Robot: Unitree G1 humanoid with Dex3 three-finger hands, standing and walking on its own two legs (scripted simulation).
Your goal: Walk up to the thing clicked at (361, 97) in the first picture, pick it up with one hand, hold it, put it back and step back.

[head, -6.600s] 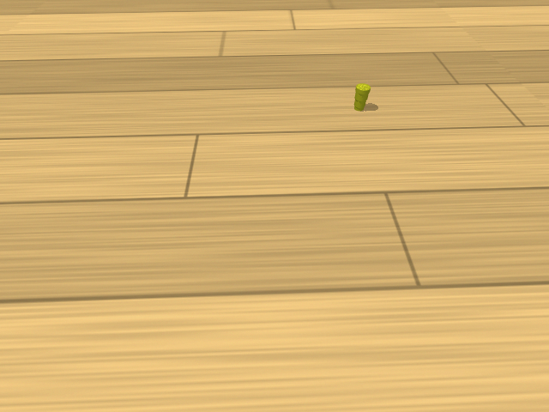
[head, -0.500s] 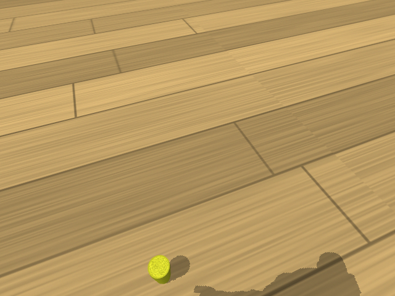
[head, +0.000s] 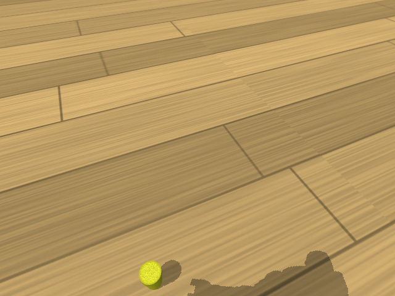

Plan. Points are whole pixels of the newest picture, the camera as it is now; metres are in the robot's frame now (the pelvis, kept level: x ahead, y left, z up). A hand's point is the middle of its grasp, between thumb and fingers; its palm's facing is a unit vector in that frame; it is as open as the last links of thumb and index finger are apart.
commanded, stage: walk up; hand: left
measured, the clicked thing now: (152, 277) +0.35 +0.22 -0.70
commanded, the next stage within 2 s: stand in 0.58 s
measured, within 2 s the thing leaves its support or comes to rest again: neither
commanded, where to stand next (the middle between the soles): +0.02 +0.00 m, yaw +1 degrees
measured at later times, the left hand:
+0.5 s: hand out of the picture +0.07 +0.26 -0.15, palm faces -0.01 -0.94 -0.34, open 7.4 cm
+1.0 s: hand out of the picture +0.07 +0.25 -0.15, palm faces -0.02 -0.94 -0.35, open 7.4 cm
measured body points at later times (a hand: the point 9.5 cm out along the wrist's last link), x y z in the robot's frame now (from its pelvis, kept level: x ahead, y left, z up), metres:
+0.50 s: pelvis +0.00 +0.00 +0.00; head +0.00 +0.00 +0.45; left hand +0.07 +0.31 -0.13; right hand +0.07 -0.30 -0.13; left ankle -0.02 +0.13 -0.75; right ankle +0.00 -0.12 -0.75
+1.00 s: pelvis -0.02 +0.00 +0.00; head -0.01 +0.00 +0.45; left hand +0.07 +0.30 -0.12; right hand +0.06 -0.30 -0.13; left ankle -0.02 +0.13 -0.75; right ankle +0.00 -0.12 -0.75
